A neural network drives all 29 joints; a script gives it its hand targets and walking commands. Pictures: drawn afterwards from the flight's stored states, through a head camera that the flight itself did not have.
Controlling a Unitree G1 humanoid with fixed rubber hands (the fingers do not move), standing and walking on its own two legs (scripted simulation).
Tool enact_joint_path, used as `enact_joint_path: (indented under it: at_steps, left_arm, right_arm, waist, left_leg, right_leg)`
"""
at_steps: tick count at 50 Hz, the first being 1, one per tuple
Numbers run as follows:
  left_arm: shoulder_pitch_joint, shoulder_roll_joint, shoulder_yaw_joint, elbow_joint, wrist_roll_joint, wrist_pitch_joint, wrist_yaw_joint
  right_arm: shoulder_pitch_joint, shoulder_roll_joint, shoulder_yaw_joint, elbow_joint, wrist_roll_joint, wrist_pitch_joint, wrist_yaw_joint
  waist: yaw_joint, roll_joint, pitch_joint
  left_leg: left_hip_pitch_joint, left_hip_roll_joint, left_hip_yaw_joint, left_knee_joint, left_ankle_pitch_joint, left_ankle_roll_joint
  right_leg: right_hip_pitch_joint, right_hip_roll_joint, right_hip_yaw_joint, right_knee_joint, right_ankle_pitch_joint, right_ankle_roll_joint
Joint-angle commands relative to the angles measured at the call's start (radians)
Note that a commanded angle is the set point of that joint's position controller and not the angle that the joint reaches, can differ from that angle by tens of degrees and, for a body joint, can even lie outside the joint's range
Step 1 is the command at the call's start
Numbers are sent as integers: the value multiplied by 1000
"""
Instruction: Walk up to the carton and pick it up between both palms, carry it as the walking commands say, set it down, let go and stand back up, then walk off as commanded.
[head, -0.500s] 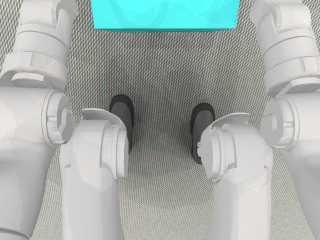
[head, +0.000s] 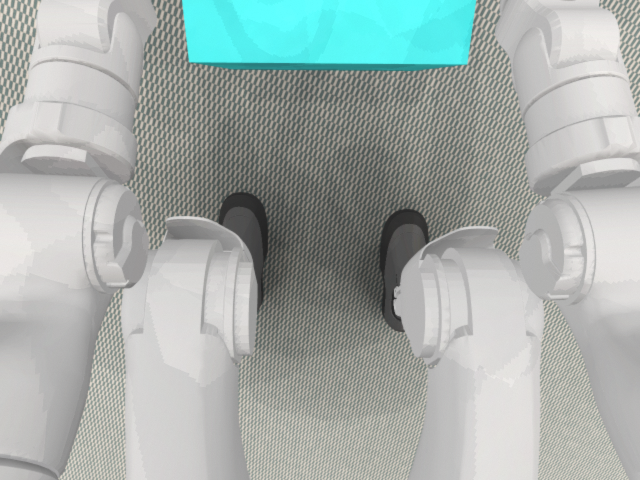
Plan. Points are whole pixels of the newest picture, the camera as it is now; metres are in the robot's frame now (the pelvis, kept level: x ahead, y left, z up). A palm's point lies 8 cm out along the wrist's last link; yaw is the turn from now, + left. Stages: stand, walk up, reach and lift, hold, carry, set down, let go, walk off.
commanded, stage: reach and lift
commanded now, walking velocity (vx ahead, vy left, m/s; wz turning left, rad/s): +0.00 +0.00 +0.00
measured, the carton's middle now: out of the picture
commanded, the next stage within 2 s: none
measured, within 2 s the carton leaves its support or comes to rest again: leaves its support in 0.12 s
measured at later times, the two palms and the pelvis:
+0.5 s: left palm out of the picture +0.54 +0.21 -0.16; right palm out of the picture +0.55 -0.12 -0.16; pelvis -0.01 +0.00 +0.00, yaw +0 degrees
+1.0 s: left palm out of the picture +0.54 +0.20 -0.10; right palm out of the picture +0.53 -0.11 -0.11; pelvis -0.02 +0.00 +0.01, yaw +0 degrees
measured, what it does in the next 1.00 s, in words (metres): stands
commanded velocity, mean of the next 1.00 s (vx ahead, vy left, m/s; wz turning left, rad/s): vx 0.00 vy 0.00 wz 0.00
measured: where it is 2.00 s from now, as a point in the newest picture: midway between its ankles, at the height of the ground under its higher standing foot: (323, 283)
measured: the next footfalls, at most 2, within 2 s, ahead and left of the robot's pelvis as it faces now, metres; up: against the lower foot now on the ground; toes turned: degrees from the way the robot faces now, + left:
none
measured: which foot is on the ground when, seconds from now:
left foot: down 0.00-1.00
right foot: down 0.00-1.00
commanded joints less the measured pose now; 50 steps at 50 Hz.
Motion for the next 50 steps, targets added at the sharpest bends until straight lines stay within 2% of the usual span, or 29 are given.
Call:
enact_joint_path:
  at_steps: [1, 3, 4, 5, 6, 7, 8, 11, 13, 15, 16, 21, 23, 24, 27, 29, 30, 32, 33, 35, 36, 39, 40, 44, 46, 47, 48, 49, 50]
  left_arm:
    - [-680, -779, -304, -466, -115, -34, -203]
    - [-623, -801, -296, -389, -91, -8, -189]
    - [-613, -834, -327, -381, -130, 1, -191]
    - [-665, -823, -344, -431, -140, -2, -186]
    - [-692, -777, -338, -495, -131, -9, -183]
    - [-695, -824, -352, -497, -126, 5, -178]
    - [-669, -846, -365, -482, -115, 11, -168]
    - [-700, -873, -362, -521, -124, 27, -177]
    - [-626, -920, -305, -354, -80, 51, -193]
    - [-666, -957, -317, -384, -100, 63, -205]
    - [-624, -937, -296, -361, -74, 66, -209]
    - [-645, -1006, -257, -363, -56, 81, -244]
    - [-710, -1002, -303, -507, -92, 79, -243]
    - [-757, -1030, -331, -558, -114, 78, -237]
    - [-660, -1044, -295, -452, -72, 114, -231]
    - [-667, -1059, -310, -513, -116, 115, -241]
    - [-717, -1070, -314, -593, -114, 115, -239]
    - [-677, -1115, -317, -540, -106, 132, -239]
    - [-629, -1078, -299, -461, -71, 142, -245]
    - [-616, -1133, -277, -414, -72, 149, -258]
    - [-580, -1124, -242, -341, -53, 158, -268]
    - [-591, -1149, -220, -383, -46, 150, -282]
    - [-572, -1182, -203, -354, -19, 166, -285]
    - [-592, -1272, -245, -450, -64, 186, -274]
    - [-670, -1239, -335, -645, -101, 171, -259]
    - [-719, -1233, -355, -688, -127, 179, -249]
    - [-614, -1281, -281, -562, -50, 202, -244]
    - [-591, -1272, -270, -536, -42, 204, -251]
    - [-491, -1318, -252, -388, -12, 231, -254]
  right_arm:
    - [-673, 892, 358, -422, 132, -47, 238]
    - [-722, 866, 377, -448, 136, -40, 229]
    - [-703, 839, 374, -445, 120, -34, 219]
    - [-695, 824, 388, -451, 130, -30, 210]
    - [-718, 877, 379, -500, 138, -26, 214]
    - [-722, 843, 371, -515, 139, -29, 214]
    - [-741, 856, 375, -514, 138, -32, 211]
    - [-785, 842, 358, -571, 131, -18, 214]
    - [-759, 885, 352, -449, 95, 6, 218]
    - [-761, 885, 327, -437, 93, 12, 240]
    - [-774, 911, 333, -474, 95, 13, 242]
    - [-695, 953, 253, -328, 27, 53, 268]
    - [-739, 964, 294, -496, 76, 50, 258]
    - [-757, 989, 304, -520, 76, 46, 260]
    - [-826, 971, 317, -595, 97, 43, 257]
    - [-866, 962, 340, -697, 101, 46, 252]
    - [-824, 1006, 359, -672, 105, 61, 248]
    - [-840, 999, 334, -667, 98, 65, 249]
    - [-825, 1018, 331, -622, 113, 76, 254]
    - [-888, 980, 320, -694, 82, 65, 244]
    - [-843, 986, 294, -597, 51, 77, 253]
    - [-764, 1039, 246, -538, 22, 91, 274]
    - [-798, 1047, 246, -563, 40, 83, 277]
    - [-861, 1011, 264, -723, 41, 86, 271]
    - [-883, 1128, 350, -847, 126, 92, 268]
    - [-859, 1093, 347, -837, 124, 106, 268]
    - [-866, 1080, 333, -784, 107, 108, 270]
    - [-851, 1074, 336, -747, 79, 116, 274]
    - [-871, 1065, 294, -735, 57, 112, 282]
  waist:
    - [108, -53, -1852]
    - [147, -27, -1901]
    - [79, -49, -1853]
    - [68, -44, -1898]
    - [118, -36, -1977]
    - [78, 11, -1986]
    - [107, 33, -2015]
    - [77, 57, -2033]
    - [102, 28, -1834]
    - [63, 38, -1792]
    - [95, 20, -1799]
    - [55, 33, -1738]
    - [85, 48, -2010]
    - [53, 35, -2072]
    - [95, 48, -2076]
    - [54, -1, -2176]
    - [69, 11, -2256]
    - [49, 23, -2194]
    - [85, 39, -2110]
    - [55, 40, -2086]
    - [69, 12, -1953]
    - [38, 29, -1925]
    - [70, 60, -1976]
    - [33, 77, -2269]
    - [50, 60, -2561]
    - [19, 58, -2585]
    - [72, 85, -2435]
    - [79, 42, -2363]
    - [36, 41, -2245]
  left_leg:
    - [767, -65, 158, -2, 489, 36]
    - [806, -66, 172, -12, 447, 34]
    - [782, -72, 158, -12, 443, 35]
    - [826, -70, 160, -3, 475, 32]
    - [857, -72, 165, -23, 473, 33]
    - [891, -66, 164, -29, 472, 27]
    - [938, -75, 168, -41, 486, 27]
    - [972, -85, 167, -58, 454, 31]
    - [830, -77, 169, -76, 331, 37]
    - [823, -81, 165, -110, 279, 37]
    - [791, -74, 180, -105, 262, 42]
    - [752, -84, 174, -129, 210, 34]
    - [878, -88, 199, -101, 329, 18]
    - [918, -89, 185, -107, 357, 20]
    - [943, -90, 178, -125, 350, 33]
    - [952, -99, 173, -120, 399, 36]
    - [957, -95, 194, -100, 430, 33]
    - [947, -106, 173, -156, 375, 31]
    - [905, -91, 193, -134, 311, 24]
    - [882, -94, 188, -143, 276, 30]
    - [784, -92, 189, -162, 188, 31]
    - [798, -99, 188, -186, 203, 30]
    - [815, -99, 180, -176, 243, 24]
    - [987, -110, 175, -189, 337, 23]
    - [1123, -118, 195, -157, 444, 27]
    - [1175, -121, 171, -172, 467, 17]
    - [1105, -116, 184, -214, 381, 11]
    - [1056, -118, 176, -218, 372, 19]
    - [1028, -107, 148, -247, 260, 27]
  right_leg:
    - [745, 48, -116, -37, 479, -15]
    - [738, 45, -110, -65, 411, -22]
    - [738, 40, -115, -51, 412, -32]
    - [769, 39, -119, -54, 433, -21]
    - [780, 46, -116, -51, 443, -27]
    - [792, 46, -119, -56, 442, -30]
    - [773, 43, -132, -61, 435, -26]
    - [739, 47, -134, -88, 376, -18]
    - [689, 41, -123, -114, 273, -24]
    - [636, 41, -143, -130, 201, -30]
    - [653, 48, -141, -139, 203, -32]
    - [638, 47, -138, -147, 162, -41]
    - [763, 58, -127, -142, 279, -40]
    - [787, 58, -140, -143, 306, -41]
    - [758, 60, -148, -149, 279, -30]
    - [829, 61, -146, -149, 342, -32]
    - [900, 61, -126, -157, 378, -35]
    - [829, 70, -160, -169, 306, -28]
    - [810, 61, -125, -192, 255, -29]
    - [806, 62, -135, -200, 226, -27]
    - [750, 60, -131, -214, 138, -42]
    - [722, 69, -142, -232, 155, -41]
    - [714, 66, -129, -221, 192, -44]
    - [804, 70, -155, -208, 236, -42]
    - [967, 90, -146, -213, 378, -39]
    - [972, 94, -159, -198, 391, -43]
    - [888, 87, -145, -257, 285, -31]
    - [822, 80, -138, -256, 270, -36]
    - [738, 80, -158, -261, 159, -45]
